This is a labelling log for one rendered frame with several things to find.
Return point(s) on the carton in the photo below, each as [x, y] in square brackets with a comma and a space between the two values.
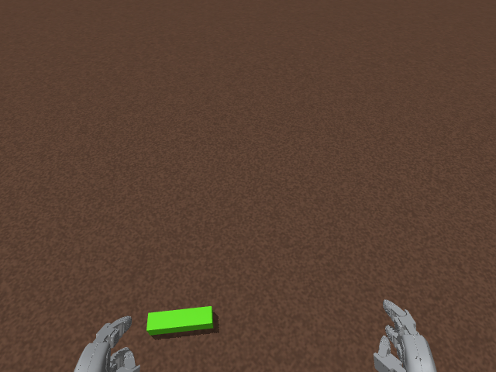
[180, 320]

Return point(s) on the left robot hand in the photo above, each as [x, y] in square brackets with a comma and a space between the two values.
[96, 356]

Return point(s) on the right robot hand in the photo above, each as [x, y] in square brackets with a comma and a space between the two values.
[412, 348]

